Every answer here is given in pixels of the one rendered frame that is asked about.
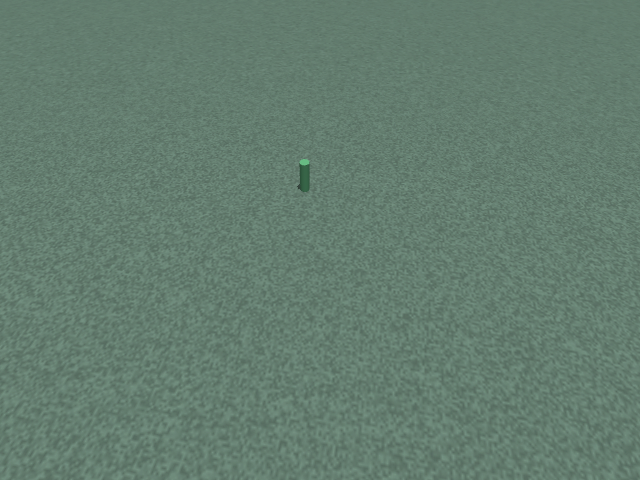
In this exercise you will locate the can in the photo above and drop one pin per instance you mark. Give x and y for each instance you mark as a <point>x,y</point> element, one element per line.
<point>304,175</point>

